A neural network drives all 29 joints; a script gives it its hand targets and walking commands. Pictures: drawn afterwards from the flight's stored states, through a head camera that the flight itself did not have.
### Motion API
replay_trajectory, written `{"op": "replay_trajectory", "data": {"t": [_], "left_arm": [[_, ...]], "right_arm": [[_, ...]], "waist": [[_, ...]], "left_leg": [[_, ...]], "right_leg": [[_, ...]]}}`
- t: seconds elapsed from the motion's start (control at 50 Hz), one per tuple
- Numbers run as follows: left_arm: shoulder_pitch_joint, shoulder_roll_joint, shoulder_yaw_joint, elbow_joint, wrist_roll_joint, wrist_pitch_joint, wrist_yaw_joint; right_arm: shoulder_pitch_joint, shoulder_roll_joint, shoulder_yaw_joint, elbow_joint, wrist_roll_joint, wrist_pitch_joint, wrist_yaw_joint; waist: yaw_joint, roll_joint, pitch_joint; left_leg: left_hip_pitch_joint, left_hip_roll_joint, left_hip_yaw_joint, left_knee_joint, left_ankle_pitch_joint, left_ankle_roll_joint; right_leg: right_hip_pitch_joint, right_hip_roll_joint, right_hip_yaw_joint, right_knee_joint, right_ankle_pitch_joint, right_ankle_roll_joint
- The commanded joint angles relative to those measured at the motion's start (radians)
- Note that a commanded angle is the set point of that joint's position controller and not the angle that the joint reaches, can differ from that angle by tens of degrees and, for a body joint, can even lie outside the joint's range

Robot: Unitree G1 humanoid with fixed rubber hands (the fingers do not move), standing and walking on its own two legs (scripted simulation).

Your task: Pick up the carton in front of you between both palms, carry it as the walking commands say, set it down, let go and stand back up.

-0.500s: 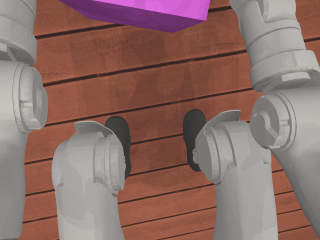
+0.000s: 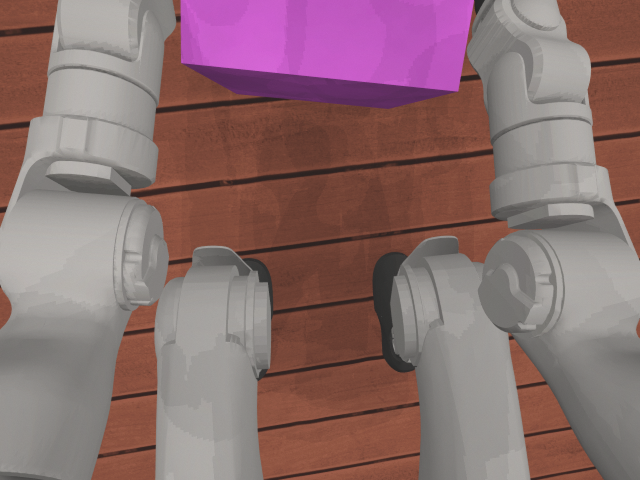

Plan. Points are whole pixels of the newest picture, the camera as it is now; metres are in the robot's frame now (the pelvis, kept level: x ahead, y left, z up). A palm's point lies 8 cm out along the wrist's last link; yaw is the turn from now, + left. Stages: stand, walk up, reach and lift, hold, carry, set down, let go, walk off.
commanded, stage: reach and lift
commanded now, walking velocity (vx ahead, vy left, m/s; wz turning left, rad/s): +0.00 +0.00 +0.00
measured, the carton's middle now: out of the picture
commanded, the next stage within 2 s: none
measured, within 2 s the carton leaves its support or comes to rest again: neither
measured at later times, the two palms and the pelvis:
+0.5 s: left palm out of the picture +0.51 +0.17 +0.04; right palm out of the picture +0.50 -0.13 +0.05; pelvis -0.02 -0.01 +0.11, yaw +2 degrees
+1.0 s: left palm out of the picture +0.45 +0.16 +0.20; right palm out of the picture +0.46 -0.13 +0.21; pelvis +0.03 -0.01 +0.24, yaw +4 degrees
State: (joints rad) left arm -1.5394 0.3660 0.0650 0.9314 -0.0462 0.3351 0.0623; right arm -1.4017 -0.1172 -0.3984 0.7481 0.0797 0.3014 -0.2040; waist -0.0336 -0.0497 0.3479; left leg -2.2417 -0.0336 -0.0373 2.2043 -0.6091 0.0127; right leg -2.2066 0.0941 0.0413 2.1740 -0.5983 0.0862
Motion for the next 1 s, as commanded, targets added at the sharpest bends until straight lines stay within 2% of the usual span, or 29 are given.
{"op": "replay_trajectory", "data": {"t": [0.0, 0.04, 0.08, 0.14, 0.16, 0.24, 0.32, 0.42, 0.52, 0.62, 0.74, 0.86, 0.98], "left_arm": [[-0.549, -1.148, -0.271, -0.320, -0.096, -0.014, -0.267], [-0.446, -1.180, -0.221, -0.237, -0.039, 0.009, -0.276], [-0.385, -1.202, -0.151, -0.152, 0.020, 0.023, -0.294], [-0.330, -1.216, -0.045, -0.029, 0.102, 0.030, -0.322], [-0.324, -1.207, -0.013, -0.006, 0.122, 0.031, -0.331], [-0.338, -1.192, 0.047, 0.011, 0.165, 0.033, -0.343], [-0.364, -1.209, 0.048, -0.023, 0.178, 0.037, -0.336], [-0.346, -1.280, -0.009, -0.107, 0.167, 0.062, -0.327], [-0.264, -1.370, -0.100, -0.195, 0.123, 0.094, -0.330], [-0.147, -1.439, -0.169, -0.240, 0.093, 0.100, -0.327], [-0.020, -1.481, -0.183, -0.229, 0.106, 0.078, -0.305], [0.086, -1.494, -0.164, -0.224, 0.140, 0.054, -0.282], [0.180, -1.515, -0.182, -0.251, 0.150, 0.047, -0.286]], "right_arm": [[-0.800, 1.016, 0.514, -0.254, 0.119, 0.014, 0.308], [-0.731, 1.041, 0.504, -0.216, 0.077, 0.034, 0.314], [-0.658, 1.047, 0.431, -0.154, 0.005, 0.046, 0.324], [-0.564, 1.038, 0.281, -0.037, -0.125, 0.060, 0.330], [-0.542, 1.025, 0.237, -0.012, -0.161, 0.063, 0.331], [-0.540, 1.020, 0.183, 0.004, -0.217, 0.066, 0.341], [-0.576, 1.070, 0.235, -0.036, -0.196, 0.073, 0.357], [-0.580, 1.156, 0.356, -0.112, -0.134, 0.107, 0.380], [-0.477, 1.204, 0.447, -0.158, -0.093, 0.139, 0.403], [-0.319, 1.223, 0.473, -0.152, -0.095, 0.135, 0.417], [-0.173, 1.238, 0.466, -0.115, -0.119, 0.110, 0.424], [-0.073, 1.255, 0.468, -0.094, -0.140, 0.090, 0.429], [0.029, 1.281, 0.498, -0.098, -0.152, 0.085, 0.432]], "waist": [[0.029, 0.180, -1.905], [0.037, 0.148, -1.743], [0.026, 0.135, -1.563], [-0.016, 0.131, -1.316], [-0.034, 0.137, -1.263], [-0.035, 0.150, -1.245], [-0.005, 0.130, -1.361], [0.033, 0.089, -1.586], [0.031, 0.082, -1.698], [0.010, 0.111, -1.633], [-0.001, 0.139, -1.474], [0.013, 0.112, -1.371], [0.022, 0.076, -1.315]], "left_leg": [[1.140, -0.091, 0.061, -0.211, 0.759, -0.011], [1.022, -0.097, 0.074, -0.265, 0.663, -0.012], [0.846, -0.100, 0.092, -0.324, 0.504, -0.017], [0.627, -0.104, 0.100, -0.411, 0.283, -0.013], [0.593, -0.105, 0.098, -0.434, 0.236, -0.011], [0.603, -0.110, 0.098, -0.509, 0.162, -0.008], [0.705, -0.113, 0.100, -0.564, 0.167, -0.003], [0.872, -0.119, 0.111, -0.610, 0.253, -0.004], [1.011, -0.123, 0.105, -0.652, 0.380, -0.016], [1.081, -0.124, 0.087, -0.718, 0.447, -0.031], [1.158, -0.127, 0.060, -0.828, 0.433, -0.040], [1.257, -0.128, 0.036, -0.938, 0.405, -0.031], [1.360, -0.124, 0.022, -1.044, 0.399, -0.021]], "right_leg": [[0.564, 0.077, -0.174, -0.184, 0.538, -0.046], [0.538, 0.080, -0.169, -0.240, 0.476, -0.034], [0.521, 0.084, -0.164, -0.300, 0.368, -0.037], [0.509, 0.081, -0.162, -0.378, 0.231, -0.048], [0.504, 0.080, -0.159, -0.402, 0.198, -0.053], [0.527, 0.078, -0.150, -0.473, 0.144, -0.063], [0.594, 0.079, -0.149, -0.521, 0.146, -0.056], [0.724, 0.085, -0.154, -0.569, 0.209, -0.037], [0.808, 0.090, -0.148, -0.618, 0.307, -0.030], [0.840, 0.090, -0.130, -0.679, 0.360, -0.039], [0.869, 0.087, -0.108, -0.782, 0.341, -0.050], [0.946, 0.086, -0.088, -0.893, 0.311, -0.056], [1.085, 0.080, -0.065, -1.006, 0.313, -0.060]]}}
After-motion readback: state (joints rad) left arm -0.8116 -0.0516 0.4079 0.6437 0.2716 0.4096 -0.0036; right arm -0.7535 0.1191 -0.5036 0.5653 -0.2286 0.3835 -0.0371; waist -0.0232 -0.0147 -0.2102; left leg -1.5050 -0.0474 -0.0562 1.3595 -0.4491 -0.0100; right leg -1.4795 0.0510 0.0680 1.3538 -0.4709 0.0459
